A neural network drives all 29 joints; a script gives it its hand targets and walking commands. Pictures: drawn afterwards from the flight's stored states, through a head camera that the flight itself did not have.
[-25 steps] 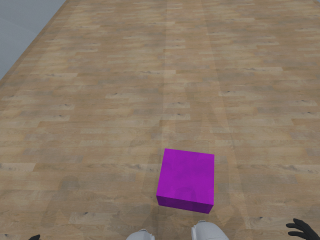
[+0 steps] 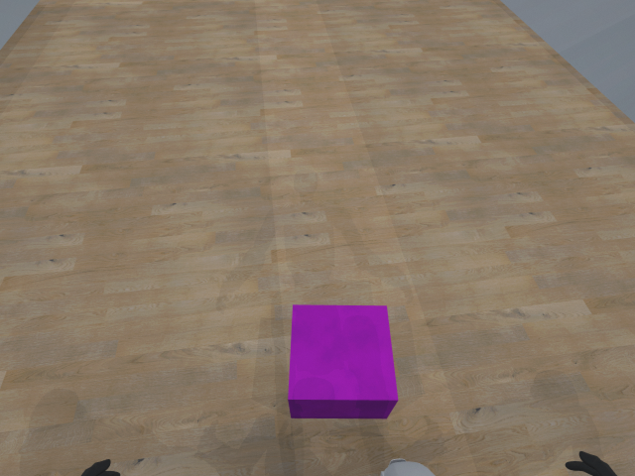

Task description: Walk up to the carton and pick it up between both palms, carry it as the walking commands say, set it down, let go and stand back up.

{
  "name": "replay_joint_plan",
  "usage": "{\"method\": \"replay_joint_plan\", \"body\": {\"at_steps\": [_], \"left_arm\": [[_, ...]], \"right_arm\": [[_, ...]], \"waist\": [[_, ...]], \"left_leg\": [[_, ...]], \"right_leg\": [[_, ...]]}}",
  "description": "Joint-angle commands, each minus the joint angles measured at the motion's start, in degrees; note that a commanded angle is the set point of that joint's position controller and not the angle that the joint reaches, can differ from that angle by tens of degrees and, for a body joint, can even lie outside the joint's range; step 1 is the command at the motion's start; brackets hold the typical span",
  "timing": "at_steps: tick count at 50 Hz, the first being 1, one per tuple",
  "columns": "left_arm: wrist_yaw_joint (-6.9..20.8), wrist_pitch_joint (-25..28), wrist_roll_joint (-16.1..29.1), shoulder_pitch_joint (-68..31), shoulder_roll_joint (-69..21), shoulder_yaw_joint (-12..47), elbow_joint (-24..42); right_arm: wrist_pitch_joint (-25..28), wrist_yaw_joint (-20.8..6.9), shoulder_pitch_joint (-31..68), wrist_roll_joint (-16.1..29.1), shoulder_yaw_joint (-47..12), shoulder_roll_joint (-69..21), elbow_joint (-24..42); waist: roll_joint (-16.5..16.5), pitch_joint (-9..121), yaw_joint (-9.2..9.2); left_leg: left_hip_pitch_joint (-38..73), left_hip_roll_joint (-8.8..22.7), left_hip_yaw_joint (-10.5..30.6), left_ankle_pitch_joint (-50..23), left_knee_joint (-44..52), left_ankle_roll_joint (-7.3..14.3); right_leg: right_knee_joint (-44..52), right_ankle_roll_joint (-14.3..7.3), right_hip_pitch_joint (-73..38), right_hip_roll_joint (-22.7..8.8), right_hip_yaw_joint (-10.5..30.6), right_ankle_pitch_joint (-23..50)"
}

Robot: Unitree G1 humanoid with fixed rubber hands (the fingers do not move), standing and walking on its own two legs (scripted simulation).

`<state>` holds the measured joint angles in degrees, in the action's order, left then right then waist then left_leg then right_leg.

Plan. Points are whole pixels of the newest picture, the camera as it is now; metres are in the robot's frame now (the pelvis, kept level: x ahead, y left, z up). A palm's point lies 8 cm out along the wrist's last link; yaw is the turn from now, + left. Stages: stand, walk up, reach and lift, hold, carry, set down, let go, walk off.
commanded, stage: walk up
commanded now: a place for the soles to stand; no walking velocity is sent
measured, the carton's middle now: (339, 361) +0.51 -0.05 -0.67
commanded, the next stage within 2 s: none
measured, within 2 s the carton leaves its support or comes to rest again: neither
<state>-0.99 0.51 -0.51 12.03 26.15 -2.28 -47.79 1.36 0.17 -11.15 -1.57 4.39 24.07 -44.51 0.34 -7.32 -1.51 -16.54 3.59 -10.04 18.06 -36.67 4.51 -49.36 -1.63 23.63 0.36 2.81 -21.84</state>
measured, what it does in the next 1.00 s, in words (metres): steps on the spot: right foot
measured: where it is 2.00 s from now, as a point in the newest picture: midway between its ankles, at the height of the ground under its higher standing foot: outside the picture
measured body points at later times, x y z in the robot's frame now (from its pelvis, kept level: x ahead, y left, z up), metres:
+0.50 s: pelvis +0.01 -0.03 +0.01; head +0.03 -0.05 +0.46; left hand +0.14 +0.29 -0.09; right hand +0.12 -0.36 -0.11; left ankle +0.03 +0.06 -0.73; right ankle +0.01 -0.15 -0.73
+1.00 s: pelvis +0.01 -0.04 +0.02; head +0.03 -0.06 +0.47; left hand +0.16 +0.27 -0.09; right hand +0.10 -0.37 -0.11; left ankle +0.03 +0.06 -0.73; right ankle +0.01 -0.15 -0.73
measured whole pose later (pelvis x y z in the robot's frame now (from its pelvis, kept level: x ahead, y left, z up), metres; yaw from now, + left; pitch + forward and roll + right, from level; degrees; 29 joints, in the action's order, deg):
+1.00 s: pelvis +0.01 -0.04 +0.02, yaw -4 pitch -2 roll +0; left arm -1.4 2.4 -1.0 3.2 22.5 -0.4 -61.7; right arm -0.6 -1.5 -2.1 -0.7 2.7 23.4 -62.3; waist 1.2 -3.9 -0.8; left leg -8.9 2.0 -9.4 11.7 -22.5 1.1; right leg -23.7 -0.8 9.8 1.1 1.3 -12.0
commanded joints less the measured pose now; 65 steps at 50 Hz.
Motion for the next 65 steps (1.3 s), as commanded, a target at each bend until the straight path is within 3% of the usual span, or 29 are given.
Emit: {"method": "replay_joint_plan", "body": {"at_steps": [1,2,4,5,6,7,8,9,10,12,13,14,15,16,17,18,20,23,26,27,39,48,51,53,54,56,58,65], "left_arm": [[-0.4,0.5,-0.3,1.6,8.1,-2.2,1.9],[-0.4,0.6,-0.3,1.7,7.7,-2.2,1.3],[-0.6,1.0,-0.8,3.1,7.8,-2.4,0.1],[-0.6,1.5,-1.0,4.0,7.6,-2.5,-0.5],[-0.6,2.0,-1.5,3.6,8.7,-2.7,-0.6],[-0.7,2.6,-1.9,4.4,10.0,-2.9,-1.0],[-0.9,3.2,-2.1,1.1,14.3,-3.2,0.3],[-0.9,3.3,-1.8,0.7,15.3,-3.4,-0.5],[-1.0,3.3,-1.5,-0.7,15.1,-3.2,-0.8],[-0.9,3.2,-0.9,-2.5,12.9,-2.0,-1.4],[-0.7,3.1,-0.8,-4.2,10.9,-1.0,-1.9],[-0.4,3.0,-0.5,-4.5,9.2,-0.5,-1.9],[-0.3,2.7,-0.1,-3.4,8.8,-0.4,-3.0],[-0.3,2.6,0.0,-2.7,8.5,-0.4,-4.2],[-0.1,2.7,0.1,-2.0,8.0,-0.4,-5.0],[0.0,3.0,-0.1,-2.0,8.6,-0.5,-5.5],[-0.1,3.4,-0.3,-3.5,10.4,-0.7,-6.1],[-0.5,3.7,-0.1,-4.9,10.4,-0.4,-7.7],[-0.8,3.4,-0.3,-7.3,10.2,-0.2,-8.3],[-0.8,3.4,-0.3,-7.3,10.0,-0.2,-8.8],[-0.8,2.8,-0.3,-10.3,8.3,0.0,-11.2],[-0.7,2.5,-0.4,-10.7,7.7,-0.1,-11.4],[-0.7,2.5,-0.5,-11.0,7.9,-0.3,-11.5],[-0.8,2.4,-0.5,-10.9,7.6,-0.2,-11.3],[0.3,1.2,-0.8,-12.2,5.9,-0.1,-11.5],[1.2,0.4,-0.5,-12.2,5.5,-0.1,-11.9],[1.6,0.2,-0.6,-11.0,6.0,-0.5,-12.4],[1.6,0.3,-0.6,-11.7,6.1,-0.8,-13.0]], "right_arm": [[-0.5,-0.1,-0.5,-0.1,3.4,12.4,2.8],[-0.7,-0.3,-0.1,0.0,3.5,12.3,2.6],[-1.3,-0.8,2.4,0.3,2.9,12.0,2.8],[-1.5,-1.0,3.2,0.5,2.3,11.5,2.9],[-1.6,-1.1,2.3,0.7,1.6,10.2,2.5],[-1.6,-1.3,1.7,0.9,1.0,8.5,2.2],[-1.8,-1.5,2.5,1.2,1.0,8.0,2.1],[-1.9,-1.2,3.4,1.3,1.5,10.1,1.1],[-1.8,-1.3,2.4,1.2,1.8,10.5,0.1],[-1.1,-1.3,1.7,1.0,1.5,10.1,-1.1],[-0.6,-1.2,1.2,0.6,1.6,11.1,-2.1],[0.0,-1.2,1.6,0.3,1.7,12.5,-2.6],[0.3,-1.2,2.8,0.4,1.6,13.0,-3.1],[0.2,-1.4,4.6,0.7,1.1,12.5,-3.7],[0.2,-1.6,6.6,0.8,0.7,11.8,-3.9],[0.1,-1.5,7.7,0.7,0.3,11.0,-4.7],[0.0,-1.3,8.1,0.9,-0.1,10.5,-6.0],[-0.3,-1.3,8.4,1.4,-0.1,9.9,-7.8],[-0.8,-1.5,9.8,1.6,0.1,9.7,-9.4],[-0.8,-1.5,10.3,1.5,0.0,9.4,-10.1],[-1.2,-1.4,13.1,1.0,0.0,9.4,-14.1],[-1.2,-1.3,12.4,0.9,0.0,9.3,-14.5],[-1.3,-1.3,11.9,0.9,0.0,9.3,-14.8],[-1.3,-1.3,11.4,0.8,0.0,9.5,-15.0],[0.2,-0.7,10.2,1.3,-0.4,9.0,-15.5],[0.9,-0.3,11.0,0.7,-0.1,10.8,-15.7],[1.2,-0.1,11.9,0.6,-0.2,10.7,-15.5],[1.3,0.3,10.9,0.9,-0.7,9.0,-15.7]], "waist": [[11.0,6.4,-0.91],[12.5,6.1,-0.55],[9.7,7.4,0.98],[7.9,7.1,2.13],[4.6,6.9,2.57],[0.6,7.0,2.92],[-3.7,4.9,1.64],[-3.1,4.8,1.71],[-4.6,4.9,0.96],[-6.2,6.3,-0.29],[-4.5,6.0,-1.09],[-0.9,6.5,-0.89],[-0.6,6.7,0.32],[0.6,5.4,1.44],[2.1,4.8,2.4],[1.8,5.6,2.67],[0.6,6.6,1.85],[-0.9,10.5,1.2],[-2.7,10.1,0.56],[-1.3,9.5,0.86],[-0.8,9.3,1.01],[-0.1,10.0,1.03],[-1.8,9.2,0.92],[-0.6,9.2,0.98],[-4.2,11.1,-0.06],[0.8,8.4,0.71],[1.6,7.9,1.19],[-0.1,9.1,0.53]], "left_leg": [[6.7,11.4,12.5,-17.0,12.3,0.2],[6.2,11.4,11.9,-13.9,12.4,0.8],[2.6,12.7,12.8,-7.5,11.3,2.9],[-1.7,12.3,12.1,-1.4,10.3,2.7],[-5.7,11.7,11.4,2.8,9.8,0.8],[-8.6,9.9,10.1,7.7,5.8,-1.2],[-10.2,2.8,7.2,11.8,2.4,-4.8],[-4.6,1.0,8.0,13.2,-2.3,-4.4],[-1.4,0.2,9.5,11.8,-2.2,-3.5],[4.0,0.6,10.5,6.6,4.4,-2.2],[5.8,2.9,14.1,6.2,9.6,-1.3],[7.1,7.0,18.8,7.9,15.0,-0.4],[5.4,11.3,22.3,7.3,17.1,1.8],[2.4,12.6,21.4,5.0,17.8,2.9],[-0.4,11.6,19.5,5.3,18.0,2.7],[-1.0,9.3,16.2,4.0,16.9,1.1],[2.3,5.2,11.0,-2.7,13.4,-1.7],[8.9,4.3,9.8,-8.3,11.9,-2.0],[10.3,4.3,9.7,-6.3,12.2,-1.9],[10.4,4.4,9.4,-6.8,12.5,-2.1],[12.9,5.3,9.0,-8.1,16.8,-2.1],[13.6,5.4,9.2,-7.6,17.9,-2.2],[13.6,5.5,9.5,-7.0,18.2,-2.4],[14.3,5.5,9.4,-6.6,18.3,-2.1],[15.2,7.8,11.2,-6.6,20.7,-2.4],[12.2,9.9,12.0,-5.1,22.7,-1.7],[10.8,9.2,10.8,-4.9,22.6,-2.1],[14.6,7.3,8.8,-10.9,20.8,-3.6]], "right_leg": [[3.4,0.2,0.8,0.8,-4.5,-0.5],[5.2,0.1,0.3,0.4,-4.8,-0.7],[11.2,-0.1,-6.5,0.0,-6.4,-0.8],[16.3,-0.9,-11.3,0.1,-6.2,2.8],[19.8,-1.7,-15.6,-0.7,-3.6,5.4],[23.9,-3.1,-17.5,-5.5,6.2,1.2],[26.4,-7.5,-10.1,-13.4,19.7,-3.2],[28.3,-10.5,-4.1,-16.4,22.1,-5.3],[27.1,-10.6,-1.8,-15.4,19.4,-2.5],[25.0,-6.6,-0.1,-11.4,13.0,2.2],[21.9,-4.3,1.6,-8.5,8.9,6.1],[17.5,-2.1,2.4,-4.6,4.2,7.2],[14.1,-0.9,-0.6,-1.5,0.5,5.0],[14.7,-1.1,-3.0,-1.7,-0.4,3.3],[17.2,-1.3,-6.7,-2.2,0.3,4.5],[19.9,-1.8,-9.6,-3.6,2.0,8.4],[21.7,-2.5,-9.5,-6.8,6.0,19.0],[22.2,-2.5,-9.2,-7.5,6.0,25.4],[25.0,-2.2,-8.2,-7.7,6.7,23.3],[25.3,-2.2,-8.1,-8.0,6.8,23.5],[28.8,-0.3,-9.8,-6.8,4.9,21.7],[29.6,-0.4,-10.8,-6.6,4.7,20.3],[30.2,-0.2,-10.0,-6.6,4.7,19.0],[30.4,-0.6,-9.2,-6.8,5.3,18.1],[30.3,-0.7,-10.9,-4.7,3.7,15.8],[29.1,-0.4,-11.3,-4.2,3.0,13.9],[30.4,-0.6,-13.0,-4.9,3.5,15.3],[32.4,-1.1,-13.3,-6.1,4.8,20.8]]}}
